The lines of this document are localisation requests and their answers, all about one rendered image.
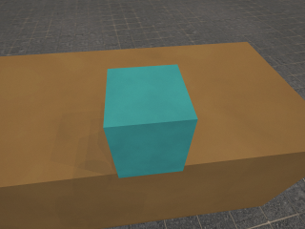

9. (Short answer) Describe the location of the pedestal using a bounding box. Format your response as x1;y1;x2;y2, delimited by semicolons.
0;42;305;229

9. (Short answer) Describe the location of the carton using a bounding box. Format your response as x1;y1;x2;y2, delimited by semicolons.
103;64;198;178

